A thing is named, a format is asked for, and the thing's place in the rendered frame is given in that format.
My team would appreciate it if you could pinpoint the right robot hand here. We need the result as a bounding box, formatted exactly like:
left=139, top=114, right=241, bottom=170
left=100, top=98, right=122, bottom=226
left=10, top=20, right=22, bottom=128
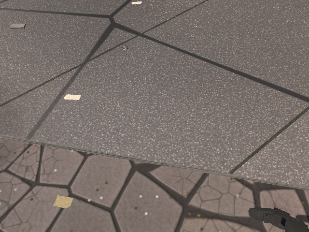
left=248, top=207, right=309, bottom=232

